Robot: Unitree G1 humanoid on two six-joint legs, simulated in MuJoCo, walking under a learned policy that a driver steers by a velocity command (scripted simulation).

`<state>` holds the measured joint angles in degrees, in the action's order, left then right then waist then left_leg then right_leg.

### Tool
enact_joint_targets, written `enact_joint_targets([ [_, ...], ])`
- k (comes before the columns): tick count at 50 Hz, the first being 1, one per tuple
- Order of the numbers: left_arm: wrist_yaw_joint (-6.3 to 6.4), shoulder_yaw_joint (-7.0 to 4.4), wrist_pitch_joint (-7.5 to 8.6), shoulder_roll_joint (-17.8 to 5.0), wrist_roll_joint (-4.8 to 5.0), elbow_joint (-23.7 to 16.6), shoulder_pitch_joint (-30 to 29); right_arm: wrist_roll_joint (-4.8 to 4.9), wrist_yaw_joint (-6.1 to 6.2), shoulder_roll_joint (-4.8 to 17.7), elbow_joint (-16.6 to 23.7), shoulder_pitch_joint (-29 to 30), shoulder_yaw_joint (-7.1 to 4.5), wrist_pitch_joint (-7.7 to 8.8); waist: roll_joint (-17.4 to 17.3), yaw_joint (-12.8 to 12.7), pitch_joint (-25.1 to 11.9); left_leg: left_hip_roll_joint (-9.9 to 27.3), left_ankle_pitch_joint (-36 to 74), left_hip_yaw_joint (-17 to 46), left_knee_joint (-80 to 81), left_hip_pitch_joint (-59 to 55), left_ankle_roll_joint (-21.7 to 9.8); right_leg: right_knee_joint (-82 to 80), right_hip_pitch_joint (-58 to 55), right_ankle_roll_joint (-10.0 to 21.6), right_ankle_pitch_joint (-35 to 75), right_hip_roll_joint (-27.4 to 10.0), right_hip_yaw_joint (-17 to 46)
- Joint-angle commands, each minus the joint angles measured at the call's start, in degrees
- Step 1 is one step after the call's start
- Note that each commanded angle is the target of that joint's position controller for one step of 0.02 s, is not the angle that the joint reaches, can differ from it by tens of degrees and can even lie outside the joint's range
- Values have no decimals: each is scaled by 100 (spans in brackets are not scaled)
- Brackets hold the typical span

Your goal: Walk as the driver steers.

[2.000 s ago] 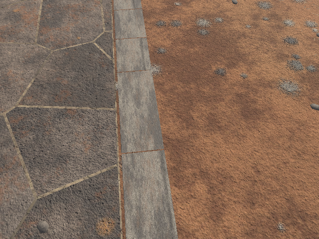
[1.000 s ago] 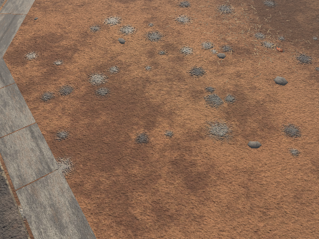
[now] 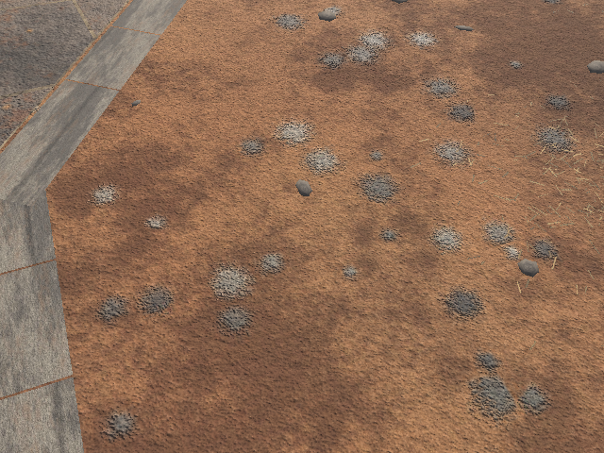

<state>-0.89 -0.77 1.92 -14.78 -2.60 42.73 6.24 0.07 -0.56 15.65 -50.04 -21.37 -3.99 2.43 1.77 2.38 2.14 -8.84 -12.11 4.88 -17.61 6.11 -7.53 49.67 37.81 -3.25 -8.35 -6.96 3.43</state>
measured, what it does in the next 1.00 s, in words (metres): walks ahead: right foot, then left foot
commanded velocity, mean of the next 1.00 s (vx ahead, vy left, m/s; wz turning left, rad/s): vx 0.11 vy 0.00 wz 0.02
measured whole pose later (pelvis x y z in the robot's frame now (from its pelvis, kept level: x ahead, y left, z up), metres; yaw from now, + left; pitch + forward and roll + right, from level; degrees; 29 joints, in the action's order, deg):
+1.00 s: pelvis +0.14 -0.07 -0.01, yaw -3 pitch +0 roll +1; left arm -0.3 -3.5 -2.2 -15.9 -0.4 42.1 15.1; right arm -1.0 1.7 16.7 -43.9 -9.8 -3.1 -3.1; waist -2.3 -0.3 3.1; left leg 0.6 -26.5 -0.6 -57.5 25.6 1.1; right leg 28.6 13.3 4.5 -15.3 3.8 1.5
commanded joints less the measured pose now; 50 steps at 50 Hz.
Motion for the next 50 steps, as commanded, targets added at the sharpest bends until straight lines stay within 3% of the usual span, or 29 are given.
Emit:
enact_joint_targets([
  [1,-2,-55,56,-377,50,-505,-536,0,50,909,254,-374,-220,25,-516,141,-24,1249,3151,992,136,27,-484,-685,-169,-45,558,404,-401],
  [5,62,-36,155,-466,116,-617,-653,-83,128,946,327,-449,-235,-93,-673,212,-270,1214,4119,1176,-677,-350,-183,-1422,-719,126,433,825,-340],
  [7,129,-111,219,-723,117,-439,22,-103,165,1019,497,-51,-256,-89,-771,-146,-454,1129,4229,1402,-1263,-214,85,-2040,-1670,314,313,970,-200],
  [8,183,-147,291,-829,90,-307,567,-38,146,1050,565,172,-261,-44,-665,-484,-636,920,4120,1353,-1926,-26,237,-2599,-2451,438,906,894,-187],
  [9,249,-215,381,-1132,13,-230,1301,68,105,798,752,224,-188,24,-257,-758,-1243,676,2697,1184,-3158,679,415,-2574,-3862,702,2088,-93,513],
  [10,267,-305,311,-1608,-42,-366,1379,276,170,194,892,-600,-74,4,1109,-383,-2147,-223,-2422,284,-4937,2028,571,-2119,-5355,1475,5222,-2162,2336],
  [11,205,-288,175,-1269,152,-367,1486,10,238,761,729,-962,-165,-98,706,-285,-2471,110,-2737,204,-5532,2115,526,-1964,-5027,1720,5957,-2195,2679],
  [12,222,-244,120,-968,180,-474,1066,-33,240,813,649,-846,-191,-195,609,-171,-2137,281,-2245,175,-5948,2305,599,-2187,-4565,1876,4710,-2034,2381],
  [13,236,-128,77,-535,195,-552,683,-130,188,840,656,-386,-181,-282,238,-198,-1393,510,-1886,13,-5737,2437,695,-2540,-3809,1674,3633,-1531,1638],
  [15,290,-86,20,-484,148,-544,384,-155,24,712,755,-83,-187,-453,653,-106,-698,674,-1501,-108,-5425,2299,900,-2979,-2923,1435,2923,-931,688],
  [17,257,-135,58,-610,102,-381,592,-116,-39,492,788,-72,-113,-528,663,-81,-694,543,-1332,-119,-5090,1879,928,-3075,-2483,1508,3261,-735,346],
  [20,190,-107,118,-533,94,-264,503,-138,-24,247,760,-62,21,-558,585,58,-872,524,-1234,-106,-3991,1408,854,-3140,-2253,1553,3001,-680,162],
  [22,125,-61,94,-438,96,-181,406,-160,-2,100,725,119,149,-603,825,24,-845,676,-1055,-326,-2841,894,790,-3274,-2022,1457,1991,-483,123],
  [25,31,-187,-89,-769,127,-70,565,-160,74,240,708,351,185,-604,877,-71,-607,565,-679,-657,-1621,399,728,-3221,-1785,1372,254,-311,505],
  [27,-5,-245,-196,-838,187,-61,720,-207,139,467,719,317,166,-495,417,16,-326,796,-206,-365,-575,-224,518,-3113,-1119,966,-623,-215,772],
  [28,-40,-181,-187,-523,210,-177,752,-302,199,763,806,288,143,-417,-368,-18,-360,1845,-711,726,73,-383,317,-2523,-811,655,-1090,95,565],
  [29,-5,-127,-200,-238,300,-312,790,-202,230,1276,853,638,-9,-410,-1616,-208,-161,2724,-1038,1585,638,592,-152,-1720,-893,450,-1632,1017,-371],
  [30,29,-245,-274,-602,197,-229,696,-221,246,1106,903,889,-10,-381,-1433,-78,60,2863,-919,1468,642,1291,-452,-582,-1327,440,-2001,912,-284],
  [31,22,-343,-333,-685,217,-180,806,-221,271,833,940,1087,62,-345,-1218,-237,141,2717,-228,1184,570,1343,-540,176,-1248,475,-2011,975,-228],
  [34,55,-411,-427,-577,144,26,1337,-138,338,521,985,1384,134,-295,-1006,-516,-120,2324,2115,147,16,635,-409,861,-1063,390,-1851,874,-306],
  [39,-38,-328,-479,-343,228,-255,846,-143,301,705,842,977,6,-341,-1222,-92,-446,2439,2574,-131,-535,-121,-367,-545,-1488,317,-1920,794,-609],
  [42,-54,-338,-457,-365,240,-291,1036,-106,253,898,816,1076,-95,-394,-1130,-260,-496,2439,2299,-280,-1023,67,-147,-1827,-2188,461,-1234,934,-870],
  [43,-21,-343,-400,-420,196,-292,1084,-95,242,903,767,994,-115,-391,-860,-350,-474,2305,1669,-490,-1406,399,157,-2622,-2623,532,-465,941,-684],
  [44,25,-444,-318,-872,106,-322,1154,-130,210,705,803,813,-88,-395,220,-305,-467,1869,316,-939,-2529,1216,570,-3265,-3197,711,154,140,661],
  [45,9,-671,-284,-1804,147,-372,1368,-110,248,258,1245,1183,62,-438,1636,-387,-184,751,-2276,-1196,-3370,2746,952,-3264,-3350,1580,2729,-1377,2680],
  [46,19,-679,-282,-1624,174,-213,1911,-154,316,453,1236,1494,43,-507,931,-730,-383,888,-2577,-434,-4263,2751,900,-3154,-3368,2116,3066,-1494,2650],
  [47,52,-594,-308,-1308,196,-210,1655,-87,292,492,1164,1449,17,-529,505,-529,-218,976,-2152,-278,-4584,2812,863,-3091,-3246,2114,2659,-1165,2135],
  [48,87,-530,-359,-1091,206,-290,1182,-39,253,538,1074,1380,-1,-497,304,-337,-46,1060,-1638,-205,-4485,2788,837,-3158,-3058,1858,2081,-756,1736],
  [50,130,-479,-392,-916,258,-426,741,-155,191,678,979,1201,-51,-459,475,-202,-195,1008,-1069,-263,-4438,2690,873,-3130,-3170,1599,2176,-308,1385],
])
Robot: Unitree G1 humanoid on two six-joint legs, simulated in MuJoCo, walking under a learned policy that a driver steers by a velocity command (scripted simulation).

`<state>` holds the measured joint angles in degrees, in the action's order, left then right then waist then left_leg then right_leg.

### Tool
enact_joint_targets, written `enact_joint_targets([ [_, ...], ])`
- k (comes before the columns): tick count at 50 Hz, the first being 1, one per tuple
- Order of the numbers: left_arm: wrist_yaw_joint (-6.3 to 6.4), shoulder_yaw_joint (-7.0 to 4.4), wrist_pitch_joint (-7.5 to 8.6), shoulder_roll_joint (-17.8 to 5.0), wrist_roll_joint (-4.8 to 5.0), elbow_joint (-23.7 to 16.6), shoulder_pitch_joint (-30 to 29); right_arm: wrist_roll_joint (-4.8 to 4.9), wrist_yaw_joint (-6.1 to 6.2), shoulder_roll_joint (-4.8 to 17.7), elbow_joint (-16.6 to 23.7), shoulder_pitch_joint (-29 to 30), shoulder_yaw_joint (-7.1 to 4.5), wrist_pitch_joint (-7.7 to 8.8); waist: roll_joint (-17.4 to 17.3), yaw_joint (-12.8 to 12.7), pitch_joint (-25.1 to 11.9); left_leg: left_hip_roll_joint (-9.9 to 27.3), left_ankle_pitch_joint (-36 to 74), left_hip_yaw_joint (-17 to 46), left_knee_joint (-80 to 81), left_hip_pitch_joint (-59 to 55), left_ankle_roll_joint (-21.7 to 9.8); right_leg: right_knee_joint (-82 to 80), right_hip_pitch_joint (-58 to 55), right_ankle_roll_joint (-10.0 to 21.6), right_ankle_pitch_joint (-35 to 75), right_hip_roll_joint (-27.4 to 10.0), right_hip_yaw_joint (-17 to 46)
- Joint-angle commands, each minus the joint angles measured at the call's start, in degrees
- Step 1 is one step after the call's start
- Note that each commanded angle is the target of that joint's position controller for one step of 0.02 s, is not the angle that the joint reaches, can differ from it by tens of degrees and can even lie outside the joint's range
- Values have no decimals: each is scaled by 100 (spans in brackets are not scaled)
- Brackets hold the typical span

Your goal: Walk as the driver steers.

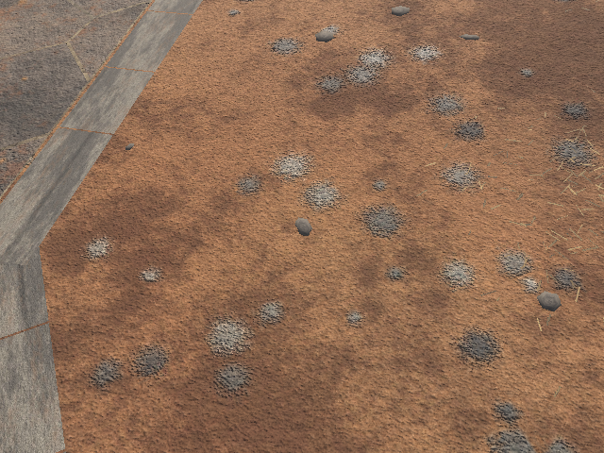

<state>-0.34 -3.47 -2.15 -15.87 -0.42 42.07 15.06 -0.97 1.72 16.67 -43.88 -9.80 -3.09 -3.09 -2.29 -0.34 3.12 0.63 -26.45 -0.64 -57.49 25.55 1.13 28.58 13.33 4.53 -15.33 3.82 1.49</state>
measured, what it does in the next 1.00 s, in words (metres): walks ahead: left foot, then right foot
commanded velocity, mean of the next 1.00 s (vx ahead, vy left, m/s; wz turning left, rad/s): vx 0.17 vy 0.00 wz -0.26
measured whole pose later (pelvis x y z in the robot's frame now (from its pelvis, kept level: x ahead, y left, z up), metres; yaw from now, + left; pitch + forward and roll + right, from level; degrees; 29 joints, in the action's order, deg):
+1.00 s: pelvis +0.10 -0.03 +0.01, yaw -15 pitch +1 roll +0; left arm -0.5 -1.4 4.0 -13.7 -0.9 52.3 23.0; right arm -2.3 -2.7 16.4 -47.4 -13.7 -3.0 1.4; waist -2.6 -1.2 -0.1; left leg 3.3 -12.7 -1.0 -54.9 31.6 -2.3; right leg 12.3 0.0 4.0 -12.9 3.8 0.0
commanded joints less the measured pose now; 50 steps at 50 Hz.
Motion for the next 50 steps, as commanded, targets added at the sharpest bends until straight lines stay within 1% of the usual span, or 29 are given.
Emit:
enact_joint_targets([
  [1,63,-210,15,-812,50,-370,-102,-62,-68,556,331,-52,-140,88,809,71,-463,-1,469,265,-493,657,47,-983,-786,814,2995,-1324,1525],
  [2,54,-228,23,-851,58,-360,-32,-46,-86,512,337,-78,-129,82,731,52,-544,-26,526,264,-441,652,80,-963,-858,821,2972,-1311,1537],
  [4,54,-263,30,-927,47,-327,104,-20,-83,444,400,20,-104,62,718,-28,-507,-39,560,287,-131,761,131,-973,-959,852,2645,-1303,1680],
  [7,67,-289,5,-983,1,-323,228,-25,-52,463,493,181,-89,45,876,-158,-426,-74,528,340,352,786,158,-990,-939,910,2028,-1306,2009],
  [11,42,-331,-28,-1090,-52,-368,199,1,-33,470,606,292,-59,85,876,-216,-416,-194,428,386,913,417,108,-895,-649,923,1712,-1244,2391],
  [16,7,-301,-52,-1024,-87,-406,-126,83,19,476,602,-31,-19,158,983,-90,-561,-340,374,292,1858,-634,-82,-660,-272,695,2262,-1125,2600],
  [18,29,-254,-64,-941,-18,-389,-341,64,58,383,512,-392,13,213,898,170,-556,-349,1071,239,3125,-1481,-201,-451,59,393,2002,-911,2580],
  [19,54,-198,-46,-800,15,-376,-304,10,99,468,498,-452,5,261,649,185,-538,-39,1424,555,3808,-1947,-294,-254,383,117,1246,-696,2457],
  [20,58,-87,-18,-397,5,-377,31,-84,138,797,611,-298,-11,299,-503,-41,-640,1243,1343,1942,4460,-2260,-564,695,754,-203,-369,-117,1722],
  [21,113,-158,-28,-630,-27,-390,107,-74,82,1226,706,-4,-89,273,-1010,-82,-400,2070,2315,2949,4478,-1661,-1298,1491,1185,-336,-1754,714,760],
  [22,131,-218,-50,-868,-122,-297,68,-49,32,1000,615,-168,-67,276,-599,-19,-402,2113,2482,2872,4393,-1266,-1646,2323,890,-399,-1780,366,848],
  [23,89,-210,-52,-825,-106,-196,78,-26,-17,693,582,-47,18,296,-375,-114,-358,1712,1538,2440,4497,-1223,-1523,2562,873,-398,-1382,270,860],
  [24,39,-185,-47,-758,-121,-111,102,-67,-54,621,553,41,24,289,-474,-124,-234,1305,514,2073,4645,-1260,-1288,2711,1006,-418,-1023,241,752],
  [25,-32,-172,-36,-734,-171,-80,103,-70,-54,649,473,-46,12,293,-799,-81,-173,1096,-54,1975,4791,-1516,-1158,2769,1276,-439,-831,224,648],
  [26,-90,-152,-15,-713,-191,-22,95,-59,-61,634,397,-188,7,301,-869,-1,-93,985,-229,1907,4877,-1747,-1134,2736,1479,-470,-771,215,569],
  [28,-157,-114,40,-661,-185,-17,-168,-18,-88,675,222,-512,-36,341,-652,147,13,989,-251,1881,4928,-2120,-1177,2454,1758,-509,-683,118,353],
  [30,-186,-57,99,-548,-192,-18,-411,0,-110,721,81,-740,-82,409,-540,246,-7,1041,-82,1857,4931,-2332,-1257,2025,1771,-550,-643,-74,66],
  [34,-190,47,216,-385,-145,-22,-737,-32,-171,805,-128,-966,-160,475,-667,368,0,1070,-9,1719,4889,-2015,-1360,961,1119,-441,-900,-180,-254],
  [36,-156,64,268,-379,-109,48,-621,-16,-202,851,-168,-925,-196,464,-644,269,40,1052,-26,1634,4822,-1540,-1382,308,436,-282,-849,-126,-397],
  [38,-75,85,351,-290,-113,296,-65,56,-210,825,-187,-766,-212,432,-344,-91,40,873,-108,1386,4403,-707,-1245,-739,-871,-90,102,-41,-590],
  [39,-10,52,414,-403,-125,466,368,46,-201,661,-171,-716,-173,453,-77,-290,-90,695,-258,1237,3936,-36,-1082,-843,-1790,-34,35,-124,-360],
  [40,63,-9,487,-724,-171,596,980,14,-215,281,-1,-461,-58,496,663,-600,-285,295,-446,766,2791,793,-834,-1404,-2571,96,-1065,-1100,894],
  [41,85,-174,511,-1423,-135,633,1404,46,-242,-68,305,-119,53,560,1738,-794,-284,-387,-470,-103,1292,1827,-608,-2297,-2705,606,-2960,-2449,3171],
  [42,80,-191,500,-1344,-145,716,1245,-77,-228,513,319,38,-83,559,976,-635,358,-51,-231,207,535,2082,-664,-2382,-1941,974,-3090,-2690,3457],
  [43,41,-93,524,-991,-114,611,811,-61,-296,568,198,-137,-121,568,707,-325,545,148,268,360,272,2018,-665,-2316,-1702,923,-2736,-2340,3006],
  [44,8,-29,563,-753,-104,550,548,-47,-358,538,62,-347,-114,587,707,-157,501,245,626,346,237,1865,-612,-2359,-1589,762,-2089,-2030,2475],
  [45,9,6,605,-654,-89,537,463,-75,-400,527,-3,-397,-121,588,759,-77,395,322,905,258,216,1720,-540,-2404,-1585,650,-1400,-1797,2015],
  [47,6,43,685,-551,-65,665,615,-156,-453,414,-54,-319,-85,550,770,-74,228,346,1318,59,48,1630,-399,-2343,-1600,606,55,-1505,1343],
  [50,-10,64,720,-488,-11,918,976,-152,-471,274,140,215,-28,511,717,-138,263,385,1682,-143,259,1828,-202,-2260,-1576,683,1516,-1403,860],
])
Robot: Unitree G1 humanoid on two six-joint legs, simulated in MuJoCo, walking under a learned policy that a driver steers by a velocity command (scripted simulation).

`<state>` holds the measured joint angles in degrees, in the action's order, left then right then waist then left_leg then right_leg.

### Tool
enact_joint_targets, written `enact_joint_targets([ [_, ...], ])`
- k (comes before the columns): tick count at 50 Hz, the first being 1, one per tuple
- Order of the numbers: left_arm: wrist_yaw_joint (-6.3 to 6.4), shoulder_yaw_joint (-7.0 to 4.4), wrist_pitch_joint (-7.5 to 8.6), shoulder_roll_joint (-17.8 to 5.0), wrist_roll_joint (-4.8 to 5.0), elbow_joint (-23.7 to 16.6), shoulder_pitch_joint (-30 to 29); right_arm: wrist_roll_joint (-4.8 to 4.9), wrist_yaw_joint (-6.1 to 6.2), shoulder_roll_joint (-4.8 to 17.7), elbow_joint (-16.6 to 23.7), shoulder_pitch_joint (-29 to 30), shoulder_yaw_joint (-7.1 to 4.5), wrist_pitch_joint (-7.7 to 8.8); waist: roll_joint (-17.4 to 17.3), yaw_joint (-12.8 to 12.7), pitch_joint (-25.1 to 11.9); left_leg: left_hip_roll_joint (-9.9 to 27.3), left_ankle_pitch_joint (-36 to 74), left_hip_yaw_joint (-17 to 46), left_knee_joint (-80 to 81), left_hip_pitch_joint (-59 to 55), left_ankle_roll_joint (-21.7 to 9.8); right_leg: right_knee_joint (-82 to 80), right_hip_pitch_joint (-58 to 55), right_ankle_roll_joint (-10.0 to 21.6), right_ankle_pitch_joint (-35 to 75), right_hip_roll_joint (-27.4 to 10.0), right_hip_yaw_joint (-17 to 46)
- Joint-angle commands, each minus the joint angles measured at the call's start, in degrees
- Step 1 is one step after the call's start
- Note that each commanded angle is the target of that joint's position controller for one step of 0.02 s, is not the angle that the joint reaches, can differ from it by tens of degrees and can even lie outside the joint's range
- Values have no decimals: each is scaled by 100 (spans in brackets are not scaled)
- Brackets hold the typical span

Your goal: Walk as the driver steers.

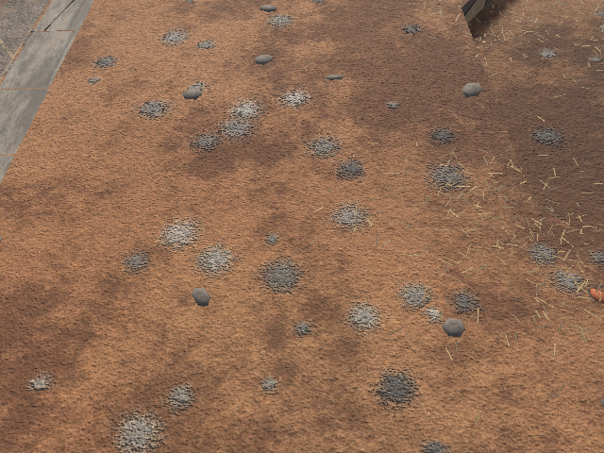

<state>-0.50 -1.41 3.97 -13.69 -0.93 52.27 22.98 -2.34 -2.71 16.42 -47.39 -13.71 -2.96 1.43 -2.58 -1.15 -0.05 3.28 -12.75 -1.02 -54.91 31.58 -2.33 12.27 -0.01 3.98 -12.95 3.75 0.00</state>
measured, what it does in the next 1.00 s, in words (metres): walks ahead: left foot, then right foot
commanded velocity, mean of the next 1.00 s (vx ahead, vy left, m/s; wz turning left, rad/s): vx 0.49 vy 0.00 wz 0.10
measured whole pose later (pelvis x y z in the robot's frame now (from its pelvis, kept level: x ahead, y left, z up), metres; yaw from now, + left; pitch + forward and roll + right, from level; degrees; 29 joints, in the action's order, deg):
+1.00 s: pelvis +0.55 +0.02 +0.00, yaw +9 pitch +0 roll -1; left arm 0.3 -2.7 5.4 -13.0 -1.1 53.5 14.1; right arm -1.4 -1.0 14.8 -53.8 -16.3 -3.7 1.3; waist -2.2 0.8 3.2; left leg 3.2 -15.6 0.7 -64.9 28.8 -4.6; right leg 20.9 10.2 4.0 -10.6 1.2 -9.9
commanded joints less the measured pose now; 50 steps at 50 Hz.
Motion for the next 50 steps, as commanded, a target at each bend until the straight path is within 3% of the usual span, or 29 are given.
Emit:
enact_joint_targets([
  [1,7,-133,106,-692,36,-44,245,-6,-30,257,579,843,-14,53,747,-93,623,106,419,-175,237,1205,191,-618,-173,744,1582,-1353,885],
  [4,24,-125,113,-731,16,116,386,38,-50,118,794,1447,81,48,810,-199,716,5,810,-341,1168,760,179,-580,31,698,2218,-1291,606],
  [8,76,-142,115,-875,6,311,443,63,7,197,892,1627,85,54,792,-114,725,-197,810,-429,2004,61,-145,-394,-242,605,3115,-1554,535],
  [10,108,-161,109,-979,-13,355,285,56,102,332,698,1006,15,81,819,226,354,-478,476,-487,2192,-837,-359,443,-428,441,4790,-1568,371],
  [11,115,-175,78,-1024,-24,376,230,51,162,450,444,252,-52,118,747,562,-78,-653,421,-532,2428,-1698,-482,1376,-397,354,5322,-1472,249],
  [12,117,-161,62,-1002,-12,370,212,-11,237,631,127,-713,-136,175,599,954,-612,-468,471,-326,2618,-3052,-637,2629,247,262,4675,-1245,86],
  [13,84,-45,66,-563,72,179,496,-155,317,1183,7,-1499,-275,208,-276,1029,-1412,1079,-657,1545,2792,-4613,-991,4598,1699,126,2288,-757,-182],
  [14,61,-40,55,-314,112,224,991,-84,258,1424,-35,-1500,-314,183,-1143,715,-1864,2160,-785,4155,3705,-5151,-1560,6115,3071,46,-1793,228,157],
  [15,69,-170,37,-788,-15,171,406,124,229,1106,-28,-933,-271,159,-392,558,-1040,1821,-1192,3831,3947,-4368,-1403,6388,3469,161,-1313,-188,605],
  [16,26,-173,68,-772,-13,66,46,164,212,713,59,-350,-171,181,-122,352,-284,1632,-957,2904,4097,-3460,-1277,6124,3477,188,-725,-470,476],
  [17,0,-143,76,-629,-14,56,-136,135,188,452,59,-103,-101,229,37,227,6,1336,-396,2298,4292,-2893,-1144,5801,3286,188,-424,-670,395],
  [18,-22,-135,19,-555,-72,86,-109,143,198,338,-2,-59,-61,271,-54,85,148,1112,112,1855,4398,-2512,-1026,5565,3052,137,-328,-787,344],
  [19,-62,-111,-58,-460,-118,141,0,146,203,228,-82,-75,-24,308,-116,-34,146,966,427,1520,4513,-2245,-962,5414,2798,75,-279,-848,306],
  [21,-119,-98,-147,-346,-130,128,-84,169,196,257,-249,-351,-29,407,-87,-88,159,885,1009,1204,4650,-2143,-1013,5228,2800,-16,-173,-874,182],
  [24,-157,-97,-210,-343,-139,-93,-802,192,204,325,-452,-682,-42,444,-35,-12,447,767,1098,866,4929,-2269,-1015,4694,3483,-173,410,-1024,9],
  [29,-183,-18,-162,-205,-83,-465,-1972,209,223,273,-706,-1161,5,432,-15,253,593,527,2050,394,4875,-2602,-826,3139,3639,-309,1365,-908,-300],
  [34,-148,8,-121,-251,-69,-754,-2742,142,309,300,-983,-1667,29,387,-41,480,651,773,2946,530,4526,-3485,-861,2275,3620,-169,1318,-684,-392],
  [37,-103,-46,-29,-391,-56,-758,-2443,92,374,453,-988,-1445,-8,340,-93,205,484,884,4185,666,3861,-3832,-819,1894,3048,12,622,-457,-338],
  [38,-57,-96,11,-487,-51,-614,-1956,85,373,517,-972,-1332,-25,337,-150,1,232,820,4816,661,3345,-3767,-744,1745,2364,96,393,-278,-387],
  [39,7,-170,74,-621,-77,-341,-1072,116,345,518,-962,-1224,-22,332,-22,-384,-245,610,4778,528,2388,-3466,-642,1360,1195,230,605,-209,-414],
  [40,100,-289,134,-980,-215,-141,-88,192,318,384,-830,-1158,23,360,256,-748,-913,355,3372,404,1005,-2399,-551,1302,-387,467,365,-1052,406],
  [41,134,-458,103,-1593,-355,-155,343,442,288,-321,-667,-1815,165,349,1451,-511,-1830,-564,-238,-111,-1142,-323,-257,1078,-2175,1119,-80,-2870,2930],
  [42,78,-415,15,-1272,-151,-210,23,292,356,339,-763,-1645,-20,287,961,-472,-1800,-610,-1543,370,-1878,151,-342,556,-1718,1202,-260,-2973,3710],
  [43,61,-316,4,-896,-73,-292,-571,236,351,401,-672,-1245,-87,263,653,-211,-835,-284,-1097,493,-1906,345,-370,389,-867,1034,-391,-2734,2745],
  [44,44,-244,42,-567,-57,-323,-906,220,315,231,-624,-980,-62,259,473,-116,-280,-62,-736,468,-1659,284,-358,120,-126,871,-96,-2474,2023],
  [45,61,-206,82,-411,-64,-288,-1002,175,277,119,-629,-884,-74,205,540,-4,19,74,-556,450,-1425,121,-344,-61,356,656,129,-2219,1462],
  [46,91,-166,114,-263,-36,-198,-1003,87,217,66,-614,-867,-89,117,607,142,208,162,-419,444,-1252,-83,-312,-209,749,416,398,-1923,954],
  [47,101,-174,167,-322,-37,-165,-935,68,169,-56,-614,-1000,-84,34,793,229,128,150,-362,380,-1249,-214,-259,-242,851,455,655,-1989,744],
  [50,89,-219,301,-387,21,-45,-694,56,93,-139,-427,-559,-90,-95,638,286,270,264,59,281,-1100,215,-156,-458,861,473,1086,-1918,151],
])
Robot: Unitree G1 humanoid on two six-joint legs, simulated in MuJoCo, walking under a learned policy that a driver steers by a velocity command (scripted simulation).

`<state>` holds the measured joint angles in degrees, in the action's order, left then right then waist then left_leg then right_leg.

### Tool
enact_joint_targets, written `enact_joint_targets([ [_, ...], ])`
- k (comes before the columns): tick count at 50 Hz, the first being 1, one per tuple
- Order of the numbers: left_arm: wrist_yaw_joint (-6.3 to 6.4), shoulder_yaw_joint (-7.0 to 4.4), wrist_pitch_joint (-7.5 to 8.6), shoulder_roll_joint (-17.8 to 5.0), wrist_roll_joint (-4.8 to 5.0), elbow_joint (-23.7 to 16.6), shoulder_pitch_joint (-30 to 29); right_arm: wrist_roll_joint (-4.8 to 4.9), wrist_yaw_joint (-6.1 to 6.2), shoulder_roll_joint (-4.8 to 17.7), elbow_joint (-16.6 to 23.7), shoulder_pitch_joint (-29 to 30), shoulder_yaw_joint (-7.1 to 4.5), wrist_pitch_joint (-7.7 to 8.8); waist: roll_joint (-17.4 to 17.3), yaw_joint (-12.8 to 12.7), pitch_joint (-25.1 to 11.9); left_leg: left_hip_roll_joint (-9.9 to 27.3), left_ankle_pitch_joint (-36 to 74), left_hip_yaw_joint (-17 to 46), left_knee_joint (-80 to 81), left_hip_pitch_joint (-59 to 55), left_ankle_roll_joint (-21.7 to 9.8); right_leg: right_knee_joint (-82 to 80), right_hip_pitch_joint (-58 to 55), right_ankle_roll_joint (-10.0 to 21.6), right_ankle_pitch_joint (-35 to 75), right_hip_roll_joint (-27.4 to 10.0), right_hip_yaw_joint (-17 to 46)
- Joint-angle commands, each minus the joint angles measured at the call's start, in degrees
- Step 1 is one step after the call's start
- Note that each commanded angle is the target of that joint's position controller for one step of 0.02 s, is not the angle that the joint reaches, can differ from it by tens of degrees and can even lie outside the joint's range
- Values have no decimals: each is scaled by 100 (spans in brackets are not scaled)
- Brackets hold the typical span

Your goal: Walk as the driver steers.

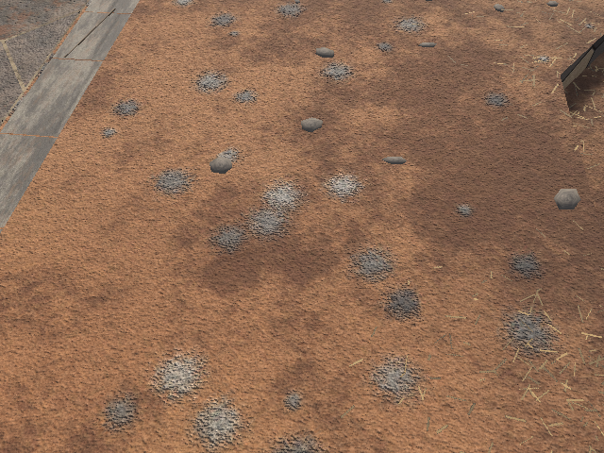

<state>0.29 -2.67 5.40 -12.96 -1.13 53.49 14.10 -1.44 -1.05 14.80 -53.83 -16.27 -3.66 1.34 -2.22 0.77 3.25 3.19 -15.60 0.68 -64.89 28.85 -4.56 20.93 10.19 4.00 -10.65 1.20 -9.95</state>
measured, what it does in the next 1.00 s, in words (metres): walks ahead, turning left: left foot, then right foot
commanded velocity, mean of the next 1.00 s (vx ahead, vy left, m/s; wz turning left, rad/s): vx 0.50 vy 0.00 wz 0.44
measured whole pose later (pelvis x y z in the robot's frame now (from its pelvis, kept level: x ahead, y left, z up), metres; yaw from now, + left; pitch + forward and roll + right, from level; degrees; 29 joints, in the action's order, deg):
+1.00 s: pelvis +0.55 +0.13 -0.01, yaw +27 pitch +0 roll +0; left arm -0.6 -2.5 3.5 -14.4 -1.6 46.2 9.3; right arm -1.1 0.2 14.8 -52.9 -21.5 -2.7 3.5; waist -1.0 2.2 3.0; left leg -5.4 -21.4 4.1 -65.0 14.4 -5.4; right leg 29.1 19.6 4.2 -8.9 2.5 -4.2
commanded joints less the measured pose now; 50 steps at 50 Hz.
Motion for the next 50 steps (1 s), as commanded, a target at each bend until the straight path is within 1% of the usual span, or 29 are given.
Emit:
enact_joint_targets([
  [1,18,-99,173,-480,27,-136,277,-39,-97,36,311,-69,-25,-99,582,72,8,307,564,82,45,701,95,-1352,-221,468,1039,-1632,951],
  [6,30,-96,163,-515,5,-7,551,-21,-212,-63,748,1029,65,-69,601,-94,205,220,1560,-306,1718,745,150,-1320,-386,391,1646,-1409,109],
  [11,110,-152,60,-737,-11,151,991,-79,-277,51,1080,1709,82,-63,603,-263,278,31,1182,-738,2688,580,-148,-985,-1278,340,2506,-1716,-237],
  [14,159,-211,-73,-953,-40,157,956,-105,-226,209,1018,1303,-3,-68,776,-10,-62,-469,273,-1021,2888,-166,-481,181,-1681,245,4782,-1762,-506],
  [15,156,-237,-142,-1039,-45,139,938,-98,-196,306,880,800,-67,-42,773,194,-360,-699,46,-1059,3031,-698,-620,1030,-1685,232,5137,-1746,-547],
  [16,135,-246,-201,-1081,-27,80,877,-127,-136,455,618,-38,-166,16,579,564,-830,-867,212,-963,3488,-1800,-796,2298,-1233,109,4612,-1663,-645],
  [17,112,-195,-204,-900,-34,-106,897,-190,-43,983,437,-833,-347,45,-11,856,-1426,88,-430,417,3780,-3211,-1111,4047,21,-90,2614,-1487,-648],
  [18,-19,-132,-138,-415,63,-589,863,-69,-4,1579,615,-498,-479,-18,-1419,408,-1780,1598,-562,3805,4616,-4703,-1999,6180,2663,-486,-2052,-72,-132],
  [19,-45,-192,-57,-874,3,-754,118,18,34,1512,644,-652,-461,-101,-303,679,-1610,1621,21,3840,4989,-4573,-1935,6325,3337,-436,-1749,-220,994],
  [20,-66,-145,20,-722,79,-831,-116,43,92,1251,583,-386,-392,-93,-36,498,-938,1523,590,2964,4938,-3993,-1787,6035,3482,-370,-1169,-523,1098],
  [21,-41,-133,61,-688,81,-725,44,74,100,927,563,-138,-314,-44,381,198,-452,1247,1467,2393,4994,-3156,-1519,5370,3097,-360,-836,-739,1100],
  [22,-29,-142,-4,-670,-25,-720,43,103,122,769,579,72,-264,15,433,-9,-306,922,1980,1966,5021,-2671,-1335,4967,2734,-396,-798,-856,1159],
  [23,-35,-132,-122,-633,-132,-673,221,125,131,658,623,224,-219,71,370,-168,-363,731,2293,1689,5076,-2396,-1255,4758,2383,-458,-746,-878,1165],
  [24,-53,-134,-229,-609,-177,-678,264,147,117,632,630,192,-197,137,330,-219,-422,620,2536,1585,5104,-2282,-1239,4604,2233,-517,-746,-862,1151],
  [26,-96,-116,-359,-526,-181,-772,132,170,96,781,578,1,-223,220,248,-248,-382,448,2621,1426,5206,-2114,-1229,4238,2301,-630,-560,-823,1054],
  [28,-110,-107,-403,-528,-170,-958,-337,156,90,867,545,-253,-240,233,151,-110,-220,351,2410,1439,5327,-2087,-1133,3785,2604,-716,-124,-809,994],
  [32,-138,-81,-401,-554,-139,-1235,-1129,149,97,815,459,-758,-212,224,-29,200,-87,295,2475,1498,5344,-2549,-884,2797,3069,-725,687,-717,981],
  [36,-203,1,-341,-476,-105,-1436,-1725,109,152,692,304,-1188,-137,251,-108,452,-29,323,3081,1394,5211,-3073,-717,1981,3044,-560,1121,-543,854],
  [39,-230,39,-271,-498,-67,-1604,-2065,48,210,739,217,-1360,-108,255,-167,540,77,487,3514,1442,5086,-3413,-712,1451,2849,-352,1008,-367,747],
  [41,-214,15,-223,-599,-53,-1570,-1751,25,246,849,217,-1170,-112,274,-228,286,64,581,4198,1381,4857,-3413,-583,1081,2207,-134,677,-224,746],
  [42,-175,-29,-201,-696,-46,-1443,-1330,24,253,917,225,-1043,-118,294,-276,83,-93,557,5002,1304,4517,-3356,-486,973,1583,-23,425,-42,691],
  [43,-113,-96,-169,-831,-26,-1234,-671,3,236,975,205,-982,-125,306,-256,-193,-423,458,5643,1216,3806,-3355,-413,847,834,95,226,148,634],
  [44,-37,-155,-112,-942,-48,-991,208,24,204,977,207,-870,-117,324,-91,-643,-872,238,5318,1000,2742,-2941,-328,521,-332,255,490,-9,755],
  [45,59,-250,-81,-1344,-178,-873,1148,54,175,668,383,-922,-30,361,474,-920,-1635,-92,3445,794,1122,-1957,-252,545,-1732,540,-136,-1250,2116],
  [46,11,-383,-129,-1800,-221,-768,1204,262,148,253,338,-1777,18,330,1892,-461,-2108,-1221,-1238,357,-739,-152,-4,-103,-2810,1416,-209,-2621,4913],
  [47,-64,-288,-193,-1267,-20,-815,757,33,183,725,270,-1402,-40,302,830,-355,-1451,-849,-1117,756,-1097,359,-106,-471,-2141,1285,-793,-2366,5122],
  [48,-84,-198,-188,-901,31,-894,214,24,145,701,365,-895,-49,305,444,-221,-659,-596,-587,719,-918,429,-90,-566,-1302,1162,-737,-2158,4090],
  [49,-101,-141,-157,-681,-15,-874,7,20,111,594,439,-613,-11,310,226,-160,-348,-412,-322,631,-654,352,-72,-719,-793,1025,-157,-1871,3456],
  [50,-85,-105,-118,-607,-19,-794,24,-15,74,545,470,-490,-10,267,361,-82,-206,-277,-250,558,-428,260,-40,-812,-505,901,344,-1632,2949],
])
